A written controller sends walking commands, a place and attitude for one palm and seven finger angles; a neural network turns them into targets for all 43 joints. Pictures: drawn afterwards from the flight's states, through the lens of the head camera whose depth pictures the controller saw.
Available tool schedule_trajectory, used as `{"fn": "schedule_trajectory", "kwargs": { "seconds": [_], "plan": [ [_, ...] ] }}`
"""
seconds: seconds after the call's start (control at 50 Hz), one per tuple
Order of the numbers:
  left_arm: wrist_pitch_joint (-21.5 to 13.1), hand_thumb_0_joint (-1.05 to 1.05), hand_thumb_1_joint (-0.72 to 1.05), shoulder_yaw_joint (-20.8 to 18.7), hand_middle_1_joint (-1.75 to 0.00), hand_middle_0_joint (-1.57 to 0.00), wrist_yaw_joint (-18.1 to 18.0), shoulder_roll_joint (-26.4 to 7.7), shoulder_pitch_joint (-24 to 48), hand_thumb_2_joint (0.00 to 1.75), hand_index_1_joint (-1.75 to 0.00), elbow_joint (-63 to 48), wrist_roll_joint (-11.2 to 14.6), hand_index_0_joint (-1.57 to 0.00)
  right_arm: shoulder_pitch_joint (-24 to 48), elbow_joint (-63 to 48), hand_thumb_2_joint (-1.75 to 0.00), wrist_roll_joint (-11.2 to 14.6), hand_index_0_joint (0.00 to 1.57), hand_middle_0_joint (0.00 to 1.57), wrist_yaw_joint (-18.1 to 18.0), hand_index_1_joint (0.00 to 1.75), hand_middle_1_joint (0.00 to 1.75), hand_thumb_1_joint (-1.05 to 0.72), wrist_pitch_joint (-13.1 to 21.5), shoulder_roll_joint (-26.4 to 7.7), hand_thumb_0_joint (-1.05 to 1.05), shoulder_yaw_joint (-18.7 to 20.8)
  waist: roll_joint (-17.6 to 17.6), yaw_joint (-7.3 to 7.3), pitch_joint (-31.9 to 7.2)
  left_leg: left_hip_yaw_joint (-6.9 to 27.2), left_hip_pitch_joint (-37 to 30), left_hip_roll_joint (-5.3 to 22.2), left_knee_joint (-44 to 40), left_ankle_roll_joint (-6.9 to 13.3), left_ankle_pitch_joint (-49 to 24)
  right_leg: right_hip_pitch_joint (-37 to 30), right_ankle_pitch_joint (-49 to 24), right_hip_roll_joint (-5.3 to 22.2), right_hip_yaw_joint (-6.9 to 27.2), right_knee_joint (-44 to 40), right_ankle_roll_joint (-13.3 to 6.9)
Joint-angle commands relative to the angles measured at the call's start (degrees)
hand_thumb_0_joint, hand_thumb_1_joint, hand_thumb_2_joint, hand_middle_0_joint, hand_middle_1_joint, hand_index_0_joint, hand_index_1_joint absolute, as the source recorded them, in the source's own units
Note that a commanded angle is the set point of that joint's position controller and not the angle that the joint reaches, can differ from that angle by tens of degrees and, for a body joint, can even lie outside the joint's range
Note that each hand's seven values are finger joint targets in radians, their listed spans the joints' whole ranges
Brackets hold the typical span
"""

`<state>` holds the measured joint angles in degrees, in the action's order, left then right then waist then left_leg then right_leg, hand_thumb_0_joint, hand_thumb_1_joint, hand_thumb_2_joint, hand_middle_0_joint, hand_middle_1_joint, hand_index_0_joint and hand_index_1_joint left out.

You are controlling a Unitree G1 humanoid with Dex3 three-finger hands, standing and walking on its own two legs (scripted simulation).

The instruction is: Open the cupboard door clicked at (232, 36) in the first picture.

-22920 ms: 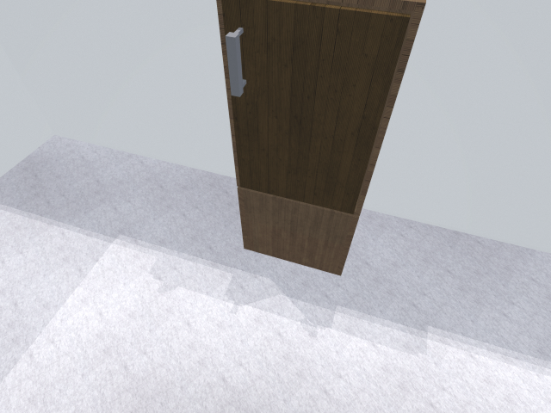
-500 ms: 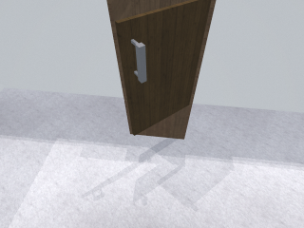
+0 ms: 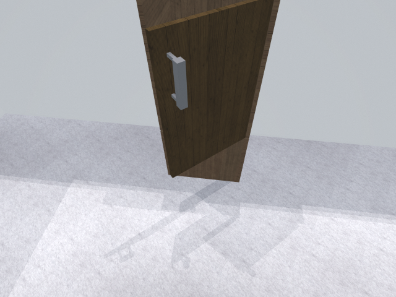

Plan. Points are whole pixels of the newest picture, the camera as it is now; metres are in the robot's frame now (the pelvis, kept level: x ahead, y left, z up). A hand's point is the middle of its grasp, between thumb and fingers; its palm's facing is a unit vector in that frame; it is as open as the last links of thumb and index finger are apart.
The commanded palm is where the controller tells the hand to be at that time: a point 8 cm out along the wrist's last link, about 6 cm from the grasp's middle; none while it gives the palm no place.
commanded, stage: walk to a spot facing it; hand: left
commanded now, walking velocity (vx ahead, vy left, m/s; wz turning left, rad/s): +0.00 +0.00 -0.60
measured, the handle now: (176, 81) +0.61 +0.09 +0.11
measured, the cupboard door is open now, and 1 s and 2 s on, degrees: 42 42 42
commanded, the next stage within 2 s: none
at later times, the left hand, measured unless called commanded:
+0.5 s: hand out of the picture +0.11 +0.16 -0.17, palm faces -0.17 -0.94 -0.31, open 7.4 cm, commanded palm none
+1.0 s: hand (149, 279) +0.19 +0.14 -0.18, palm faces -0.46 -0.86 -0.22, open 7.4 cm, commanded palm none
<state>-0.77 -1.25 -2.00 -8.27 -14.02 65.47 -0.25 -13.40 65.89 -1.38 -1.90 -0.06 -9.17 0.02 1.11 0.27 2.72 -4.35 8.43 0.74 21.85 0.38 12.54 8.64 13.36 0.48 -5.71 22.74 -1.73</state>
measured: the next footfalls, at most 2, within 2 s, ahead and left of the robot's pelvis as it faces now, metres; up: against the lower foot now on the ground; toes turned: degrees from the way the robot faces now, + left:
left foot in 0.88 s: +0.10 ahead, +0.09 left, +0.00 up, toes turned -30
right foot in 1.20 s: -0.03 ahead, -0.15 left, +0.00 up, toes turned -44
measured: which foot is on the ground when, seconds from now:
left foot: down 0.00-0.44, up 0.46-0.86, down 0.88-1.00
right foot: down 0.00-0.86, up 0.88-1.00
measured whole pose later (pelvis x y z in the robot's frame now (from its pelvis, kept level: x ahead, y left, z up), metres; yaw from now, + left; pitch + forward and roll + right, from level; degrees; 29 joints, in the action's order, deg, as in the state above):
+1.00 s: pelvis +0.02 -0.01 -0.01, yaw -32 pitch +2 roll -1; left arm 3.2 -5.8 0.9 -15.3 -9.4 52.0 -1.1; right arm -8.4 49.8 -2.0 -2.2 -0.3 -10.8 1.1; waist -2.5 -1.9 6.8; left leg -1.5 14.8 3.5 30.4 -0.8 17.7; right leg 29.2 28.8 -2.7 2.4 61.1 2.9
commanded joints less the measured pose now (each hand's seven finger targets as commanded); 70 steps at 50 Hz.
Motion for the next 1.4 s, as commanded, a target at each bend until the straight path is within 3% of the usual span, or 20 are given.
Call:
{"fn": "schedule_trajectory", "kwargs": {
  "seconds": [0.0, 0.16, 0.26, 0.38, 0.4, 0.42, 0.52, 0.7, 0.78, 0.82, 0.84, 0.86, 0.96, 1.06, 1.12, 1.14, 1.18, 1.22, 1.28, 1.38],
  "plan": [
    [0.77, 0.0, 0.9, -2.29, -0.3, -0.2, 0.05, -7.09, -2.9, 0.9, -0.3, -2.49, -0.53, -0.2, -4.34, -1.8, -0.9, 0.13, 0.2, 0.2, -0.82, 0.3, 0.3, -0.9, -0.59, -5.08, 0.0, 1.99, -2.2, 0.5, 0.42, 2.37, 0.29, 6.6, 0.81, 0.5, -6.44, 3.31, -13.29, 7.11, 8.53, -1.65, -1.33],
    [2.48, 0.0, 0.9, -4.58, -0.3, -0.2, 1.15, -8.81, 0.44, 0.9, -0.3, -8.15, -1.05, -0.2, -2.3, -7.41, -0.9, 0.05, 0.2, 0.2, -1.16, 0.3, 0.3, -0.9, -1.22, -7.43, 0.0, 4.18, -0.42, 0.67, -0.43, 1.76, 1.35, 9.31, 3.56, 1.13, 1.25, 10.82, -9.23, 5.01, 12.67, 3.41, -2.18],
    [3.54, 0.0, 0.9, -4.84, -0.3, -0.2, 2.18, -6.6, 3.56, 0.9, -0.3, -12.5, -1.4, -0.2, -3.04, -9.9, -0.9, -0.75, 0.2, 0.2, -1.44, 0.3, 0.3, -0.9, -0.15, -11.97, 0.0, 5.33, 9.68, 0.95, -1.64, 11.88, -1.94, 25.02, -6.33, 10.88, -8.51, 20.07, 16.48, 0.58, 5.66, 33.19, 1.26],
    [2.32, 0.0, 0.9, -5.38, -0.3, -0.2, 2.77, -7.88, -3.62, 0.9, -0.3, -12.0, -1.29, -0.2, 2.59, -12.58, -0.9, -0.42, 0.2, 0.2, -0.73, 0.3, 0.3, -0.9, -0.53, -12.87, 0.0, 5.89, 1.45, -3.57, -3.54, -3.97, 4.18, 16.72, 12.46, 2.06, -12.84, 2.78, -3.41, 1.0, 2.81, 6.6, 0.87],
    [1.57, 0.0, 0.9, -6.45, -0.3, -0.2, 2.06, -13.9, -5.5, 0.9, -0.3, -11.88, -1.91, -0.2, 2.97, -14.23, -0.9, 0.37, 0.2, 0.2, -0.34, 0.3, 0.3, -0.9, -0.89, -9.77, 0.0, 5.6, -14.98, -4.36, -3.64, -8.79, 14.56, 8.41, 25.48, -2.16, 4.26, -3.34, -18.06, 12.18, 21.21, -2.56, -3.26],
    [1.57, 0.0, 0.9, -6.99, -0.3, -0.2, 1.48, -18.19, -6.58, 0.9, -0.3, -11.74, -1.25, -0.2, 5.4, -16.33, -0.9, 0.68, 0.2, 0.2, 0.04, 0.3, 0.3, -0.9, -1.38, -8.23, 0.0, 5.0, -20.69, -5.69, -2.46, -4.48, 22.14, 2.21, 37.67, -3.6, 25.37, -3.25, -31.31, 20.81, 32.23, -4.73, -10.38],
    [1.26, 0.0, 0.9, -6.01, -0.3, -0.2, 0.17, -13.65, 0.1, 0.9, -0.3, -14.54, -1.12, -0.2, 7.46, -16.14, -0.9, 0.51, 0.2, 0.2, 0.29, 0.3, 0.3, -0.9, -1.97, -7.34, 0.0, 4.74, -7.0, -1.78, -4.11, 5.23, 23.72, 3.61, 44.14, -4.23, 13.05, -1.91, -23.9, 12.88, 26.53, -1.31, -9.98],
    [1.68, 0.0, 0.9, -6.55, -0.3, -0.2, 0.64, -15.4, -2.35, 0.9, -0.3, -15.27, -1.46, -0.2, 10.4, -18.84, -0.9, 1.29, 0.2, 0.2, -0.06, 0.3, 0.3, -0.9, -1.28, -7.1, 0.0, 4.41, -9.64, -2.96, -5.77, 4.79, 19.34, 0.12, 27.99, -4.01, 13.3, -4.9, -29.64, 10.12, 30.01, 0.16, -9.98],
    [2.12, 0.0, 0.9, -6.52, -0.3, -0.2, 0.81, -15.32, 1.05, 0.9, -0.3, -16.54, -1.21, -0.2, 5.87, -18.41, -0.9, 1.6, 0.2, 0.2, -0.47, 0.3, 0.3, -0.9, -0.6, -7.57, 0.0, 4.28, -9.42, -0.16, -6.45, 5.34, 9.29, -0.88, 13.29, -3.15, 7.97, 1.0, -27.98, 7.72, 31.14, 2.84, -7.24],
    [2.33, 0.0, 0.9, -5.74, -0.3, -0.2, 1.04, -12.48, 2.83, 0.9, -0.3, -17.63, -0.45, -0.2, 0.55, -16.88, -0.9, 1.22, 0.2, 0.2, -1.06, 0.3, 0.3, -0.9, 0.44, -10.97, 0.0, 4.67, -1.58, 2.3, -8.54, 11.04, -7.08, 6.2, -1.3, -0.71, 0.04, 13.82, -13.58, 1.36, 25.93, 9.11, -1.9],
    [2.44, 0.0, 0.9, -4.99, -0.3, -0.2, 1.89, -9.17, 0.76, 0.9, -0.3, -18.75, 0.04, -0.2, 0.47, -17.7, -0.9, 0.14, 0.2, 0.2, -1.2, 0.3, 0.3, -0.9, 0.78, -16.92, 0.0, 5.7, 16.45, 1.41, -8.56, 26.83, -12.48, 22.14, -5.7, 5.6, -7.35, 24.89, 14.24, -6.16, 15.92, 20.65, 1.83],
    [2.11, 0.0, 0.9, -4.91, -0.3, -0.2, 2.25, -11.0, 2.73, 0.9, -0.3, -19.98, -0.71, -0.2, -0.31, -18.87, -0.9, 0.02, 0.2, 0.2, -1.33, 0.3, 0.3, -0.9, 0.19, -18.11, 0.0, 5.73, 13.84, 1.89, -6.29, 29.85, -6.4, 29.07, -5.26, 11.11, -12.73, 24.9, 23.72, -3.82, 10.22, 32.36, 3.74],
    [2.75, 0.0, 0.9, -4.82, -0.3, -0.2, 3.85, -9.24, 5.02, 0.9, -0.3, -18.77, -0.91, -0.2, 1.99, -19.41, -0.9, -0.67, 0.2, 0.2, -1.33, 0.3, 0.3, -0.9, 0.68, -12.76, 0.0, 4.31, 10.23, -0.31, -4.74, 7.65, -5.12, 16.43, 1.73, 6.91, -35.88, 25.07, 14.87, 0.08, 5.76, 41.69, 5.42],
    [2.45, 0.0, 0.9, -3.73, -0.3, -0.2, 4.39, -8.45, 8.69, 0.9, -0.3, -19.81, -0.96, -0.2, -3.38, -16.98, -0.9, -0.64, 0.2, 0.2, -0.71, 0.3, 0.3, -0.9, 0.34, -14.56, 0.0, 5.25, 11.45, 2.45, -4.98, 3.05, -5.04, 16.74, 4.26, 5.29, -34.44, 15.48, 11.94, -1.28, 0.13, 22.38, 3.75],
    [2.25, 0.0, 0.9, -4.01, -0.3, -0.2, 4.27, -9.6, 5.02, 0.9, -0.3, -18.67, -0.74, -0.2, -2.04, -17.07, -0.9, -0.34, 0.2, 0.2, -0.36, 0.3, 0.3, -0.9, -0.02, -15.69, 0.0, 5.5, 11.46, -0.22, -5.18, 0.99, -0.98, 16.77, 8.64, 2.68, -29.29, 6.05, 3.62, -1.67, -0.53, 10.95, 2.13],
    [1.92, 0.0, 0.9, -4.56, -0.3, -0.2, 4.04, -11.38, 1.33, 0.9, -0.3, -17.51, -0.87, -0.2, -1.24, -17.56, -0.9, 0.04, 0.2, 0.2, -0.13, 0.3, 0.3, -0.9, -0.11, -15.46, 0.0, 5.6, 7.88, -2.38, -6.21, -0.86, 4.13, 15.16, 15.01, 0.31, -24.31, -2.59, -5.3, -0.43, 1.08, 3.88, 0.95],
    [1.11, 0.0, 0.9, -6.55, -0.3, -0.2, 2.27, -22.11, -6.9, 0.9, -0.3, -14.83, -0.91, -0.2, 2.88, -21.41, -0.9, 1.14, 0.2, 0.2, 0.17, 0.3, 0.3, -0.9, -0.52, -9.91, 0.0, 4.15, -18.38, -6.59, -9.0, -3.46, 25.39, 2.81, 39.9, -5.08, 26.43, -14.68, -43.75, 23.64, 29.56, -0.29, -11.51],
    [1.92, 0.0, 0.9, -6.27, -0.3, -0.2, 1.0, -19.34, -2.03, 0.9, -0.3, -15.82, -1.02, -0.2, 3.7, -20.1, -0.9, 1.17, 0.2, 0.2, -0.39, 0.3, 0.3, -0.9, -1.32, -9.99, 0.0, 4.27, -17.71, -4.56, -6.36, 4.78, 27.6, 5.06, 46.63, -4.23, 22.55, -7.82, -26.46, 18.43, 28.52, -0.26, -12.99],
    [2.26, 0.0, 0.9, -5.31, -0.3, -0.2, 0.82, -16.44, 5.61, 0.9, -0.3, -18.64, -1.35, -0.2, 1.66, -17.97, -0.9, 0.79, 0.2, 0.2, 0.63, 0.3, 0.3, -0.9, -2.0, -8.7, 0.0, 4.25, -10.9, -0.58, -4.29, 2.99, 19.75, 4.46, 41.07, -4.79, 14.34, 3.22, -15.59, 12.68, 21.11, -1.76, -8.97],
    [2.27, 0.0, 0.9, -5.55, -0.3, -0.2, 1.35, -16.87, 6.06, 0.9, -0.3, -18.59, -1.58, -0.2, -0.02, -17.75, -0.9, 0.95, 0.2, 0.2, 0.74, 0.3, 0.3, -0.9, -1.39, -7.85, 0.0, 4.19, -10.53, -0.09, -3.61, 1.58, 13.17, 1.42, 24.41, -4.21, 12.06, 6.6, -9.32, 10.55, 24.69, -2.03, -8.57]
  ]
}}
